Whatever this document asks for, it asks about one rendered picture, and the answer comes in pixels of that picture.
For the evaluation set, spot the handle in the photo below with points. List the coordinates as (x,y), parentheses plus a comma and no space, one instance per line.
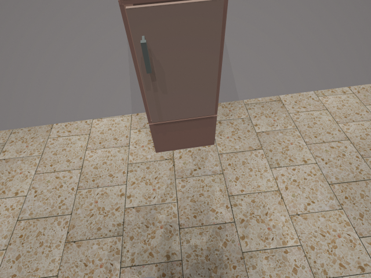
(146,55)

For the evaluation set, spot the cupboard door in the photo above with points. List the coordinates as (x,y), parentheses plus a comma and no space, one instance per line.
(183,41)

